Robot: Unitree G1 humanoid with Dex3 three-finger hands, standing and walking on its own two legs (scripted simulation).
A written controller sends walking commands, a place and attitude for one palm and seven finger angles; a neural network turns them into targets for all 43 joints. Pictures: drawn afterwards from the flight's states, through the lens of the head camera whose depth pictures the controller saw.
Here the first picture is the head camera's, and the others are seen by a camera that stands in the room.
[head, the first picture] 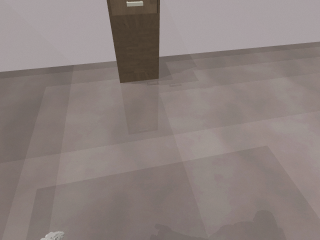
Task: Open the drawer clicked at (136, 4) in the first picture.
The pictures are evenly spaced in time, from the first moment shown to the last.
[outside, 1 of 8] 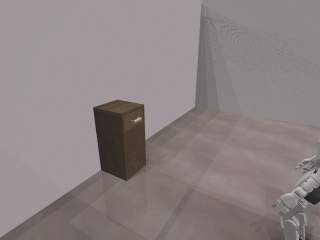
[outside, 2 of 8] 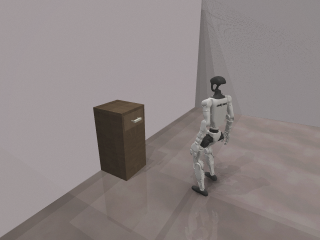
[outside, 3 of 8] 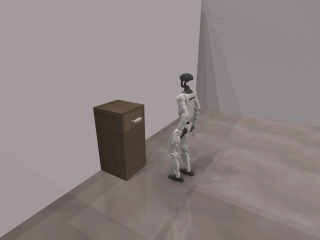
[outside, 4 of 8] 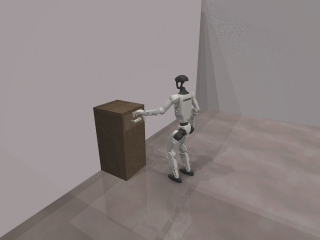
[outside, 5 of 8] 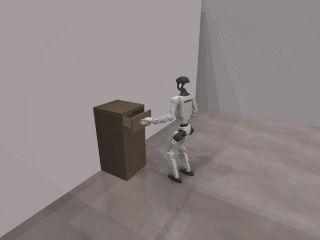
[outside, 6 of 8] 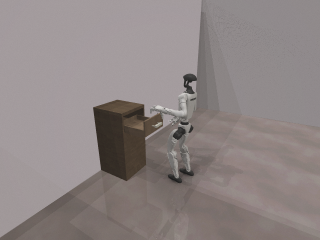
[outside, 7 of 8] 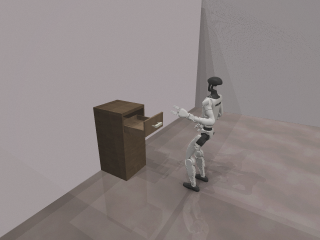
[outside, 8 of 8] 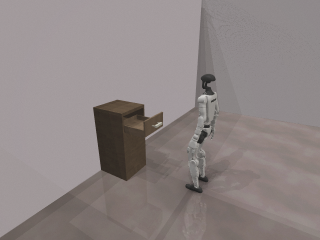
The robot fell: no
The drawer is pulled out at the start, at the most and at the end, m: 0.00 0.30 0.29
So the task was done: yes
